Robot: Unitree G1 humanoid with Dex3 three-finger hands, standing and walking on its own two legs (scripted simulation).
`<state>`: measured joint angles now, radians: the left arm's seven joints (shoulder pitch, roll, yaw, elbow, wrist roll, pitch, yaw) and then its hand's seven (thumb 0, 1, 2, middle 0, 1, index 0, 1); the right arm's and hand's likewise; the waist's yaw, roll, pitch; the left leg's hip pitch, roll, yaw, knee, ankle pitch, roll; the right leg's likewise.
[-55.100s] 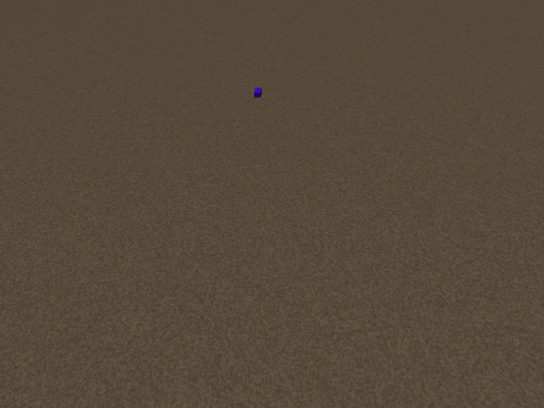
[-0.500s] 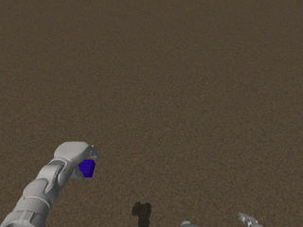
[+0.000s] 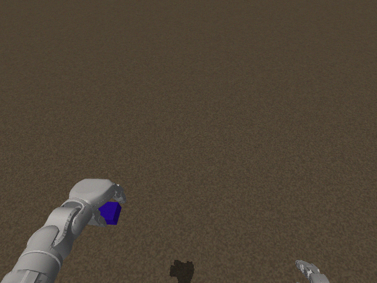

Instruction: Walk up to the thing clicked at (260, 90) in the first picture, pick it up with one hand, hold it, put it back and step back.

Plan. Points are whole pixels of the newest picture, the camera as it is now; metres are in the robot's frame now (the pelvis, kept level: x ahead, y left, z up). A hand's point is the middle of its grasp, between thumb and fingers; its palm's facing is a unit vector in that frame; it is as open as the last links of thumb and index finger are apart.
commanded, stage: hold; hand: left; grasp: from above
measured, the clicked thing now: (103, 212) +0.32 +0.22 -0.08
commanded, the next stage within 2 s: crouch in 1.28 s
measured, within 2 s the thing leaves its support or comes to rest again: neither
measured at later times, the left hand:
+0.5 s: hand (100, 212) +0.30 +0.20 -0.02, palm faces -0.46 +0.01 -0.89, open 7.5 cm
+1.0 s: hand (99, 212) +0.29 +0.20 -0.01, palm faces -0.47 +0.00 -0.89, open 7.5 cm
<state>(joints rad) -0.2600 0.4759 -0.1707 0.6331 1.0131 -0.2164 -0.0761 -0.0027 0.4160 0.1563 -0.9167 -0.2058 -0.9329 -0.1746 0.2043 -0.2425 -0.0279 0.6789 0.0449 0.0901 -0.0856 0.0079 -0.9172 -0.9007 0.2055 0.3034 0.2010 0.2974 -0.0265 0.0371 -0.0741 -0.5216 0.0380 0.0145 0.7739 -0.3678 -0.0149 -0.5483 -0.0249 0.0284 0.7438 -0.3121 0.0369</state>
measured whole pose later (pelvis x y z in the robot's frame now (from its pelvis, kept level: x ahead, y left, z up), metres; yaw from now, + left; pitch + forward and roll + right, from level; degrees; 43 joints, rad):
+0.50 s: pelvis +0.00 -0.01 +0.01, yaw +0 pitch +4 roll +0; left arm -0.23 0.47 -0.18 0.57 0.99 -0.20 -0.10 0.00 0.40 0.19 -0.90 -0.25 -0.91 -0.22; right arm 0.19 -0.25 -0.03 0.67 0.05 0.09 -0.11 0.01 -0.92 -0.90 0.20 0.30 0.20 0.30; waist -0.02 0.04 -0.05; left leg -0.45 0.04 0.02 0.71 -0.33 -0.02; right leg -0.49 -0.03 0.03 0.70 -0.29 0.03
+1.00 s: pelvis +0.00 -0.01 +0.01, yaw +0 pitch +3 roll +1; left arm -0.21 0.48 -0.18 0.53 0.98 -0.21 -0.13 0.00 0.40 0.20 -0.87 -0.30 -0.90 -0.25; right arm 0.17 -0.24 -0.01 0.67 0.05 0.07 -0.13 0.01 -0.93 -0.90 0.20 0.30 0.20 0.30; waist 0.00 0.05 -0.03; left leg -0.39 0.03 0.02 0.65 -0.31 -0.02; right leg -0.43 -0.03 0.04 0.65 -0.27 0.03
